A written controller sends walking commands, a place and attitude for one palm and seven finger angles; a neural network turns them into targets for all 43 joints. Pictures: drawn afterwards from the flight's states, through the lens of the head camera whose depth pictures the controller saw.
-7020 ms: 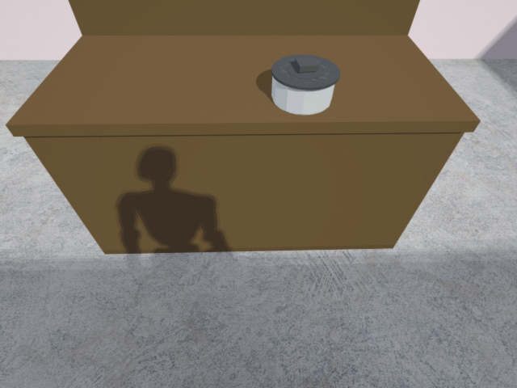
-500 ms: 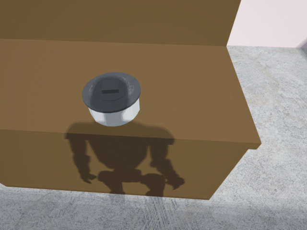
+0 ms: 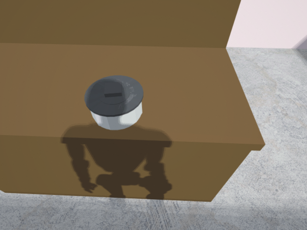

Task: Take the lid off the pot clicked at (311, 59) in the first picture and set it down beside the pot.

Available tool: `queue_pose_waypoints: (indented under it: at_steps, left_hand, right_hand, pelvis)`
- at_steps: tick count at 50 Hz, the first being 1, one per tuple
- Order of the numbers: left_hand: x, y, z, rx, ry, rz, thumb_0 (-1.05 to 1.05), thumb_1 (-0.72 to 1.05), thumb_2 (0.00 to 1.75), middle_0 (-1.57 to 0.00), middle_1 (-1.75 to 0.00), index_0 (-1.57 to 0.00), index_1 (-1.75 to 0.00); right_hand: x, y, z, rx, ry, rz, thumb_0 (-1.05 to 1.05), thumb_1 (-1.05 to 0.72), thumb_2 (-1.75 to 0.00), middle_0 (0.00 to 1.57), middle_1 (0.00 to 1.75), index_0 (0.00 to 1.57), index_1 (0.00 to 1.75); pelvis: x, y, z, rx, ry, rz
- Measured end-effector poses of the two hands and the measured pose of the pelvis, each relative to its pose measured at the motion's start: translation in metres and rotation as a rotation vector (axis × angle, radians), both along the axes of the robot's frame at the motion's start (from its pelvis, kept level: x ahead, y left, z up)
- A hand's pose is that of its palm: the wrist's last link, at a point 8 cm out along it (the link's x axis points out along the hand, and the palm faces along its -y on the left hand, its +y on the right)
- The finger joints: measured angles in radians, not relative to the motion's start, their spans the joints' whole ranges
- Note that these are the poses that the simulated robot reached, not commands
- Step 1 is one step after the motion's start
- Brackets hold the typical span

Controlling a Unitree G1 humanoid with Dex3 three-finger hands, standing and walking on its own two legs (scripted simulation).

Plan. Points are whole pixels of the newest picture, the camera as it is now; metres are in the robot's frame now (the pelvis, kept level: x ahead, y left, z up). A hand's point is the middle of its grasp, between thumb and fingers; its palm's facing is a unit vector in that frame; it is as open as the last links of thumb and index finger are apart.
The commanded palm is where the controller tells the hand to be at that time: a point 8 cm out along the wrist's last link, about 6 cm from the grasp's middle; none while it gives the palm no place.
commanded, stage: look again from close up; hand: left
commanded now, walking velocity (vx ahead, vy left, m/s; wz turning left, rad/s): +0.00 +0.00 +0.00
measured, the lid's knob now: (113, 89) +0.51 +0.17 +0.07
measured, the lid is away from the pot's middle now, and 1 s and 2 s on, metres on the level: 0.00 0.00 0.00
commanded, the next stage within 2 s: lift the closed hand beside the body in 0.62 s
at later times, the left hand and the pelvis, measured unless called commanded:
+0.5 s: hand out of the picture +0.05 +0.18 -0.17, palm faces +0.02 -0.97 -0.23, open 7.3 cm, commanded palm none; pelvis +0.01 +0.00 +0.00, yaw +0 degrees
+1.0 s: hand out of the picture +0.13 +0.18 -0.06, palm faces +0.19 -0.94 -0.29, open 5.8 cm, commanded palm +0.08 +0.23 -0.03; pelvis -0.01 -0.02 +0.00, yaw +1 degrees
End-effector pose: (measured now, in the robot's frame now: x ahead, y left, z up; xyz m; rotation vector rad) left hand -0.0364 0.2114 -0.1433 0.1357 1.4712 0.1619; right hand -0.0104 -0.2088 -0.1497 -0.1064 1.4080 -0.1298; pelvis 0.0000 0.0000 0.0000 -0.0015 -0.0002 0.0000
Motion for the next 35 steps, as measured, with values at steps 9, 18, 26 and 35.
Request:
queue_pose_waypoints:
  at_steps: [9, 18, 26, 35]
  left_hand:
    - [0.036, 0.007, 0.001, 0.014, -0.082, -0.024, 0.00, 0.91, 0.90, -0.20, -0.30, -0.21, -0.30]
    - [0.069, 0.019, 0.007, 0.047, -0.155, -0.040, 0.01, 0.92, 0.90, -0.20, -0.30, -0.20, -0.30]
    - [0.075, 0.015, 0.008, 0.048, -0.167, -0.047, 0.00, 0.92, 0.90, -0.20, -0.30, -0.20, -0.30]
    - [0.059, 0.006, 0.007, 0.041, -0.128, -0.040, 0.00, 0.92, 0.90, -0.20, -0.30, -0.20, -0.30]
  right_hand:
    - [0.019, 0.002, -0.005, -0.007, -0.073, -0.007, 0.02, -0.92, -0.90, 0.20, 0.30, 0.20, 0.30]
    - [0.022, 0.000, -0.005, -0.005, -0.069, -0.002, 0.02, -0.92, -0.90, 0.20, 0.30, 0.20, 0.30]
    - [0.018, -0.003, -0.004, -0.002, -0.053, -0.003, 0.01, -0.91, -0.90, 0.20, 0.30, 0.20, 0.30]
    - [0.010, -0.010, -0.003, 0.001, -0.030, -0.003, 0.01, -0.91, -0.90, 0.20, 0.30, 0.20, 0.30]
  pelvis:
    - [0.012, 0.006, -0.004, 0.004, -0.013, 0.000]
    - [0.015, 0.003, -0.002, 0.009, -0.020, -0.001]
    - [0.013, -0.002, -0.001, 0.013, -0.023, -0.002]
    - [0.009, -0.009, 0.000, 0.015, -0.025, -0.004]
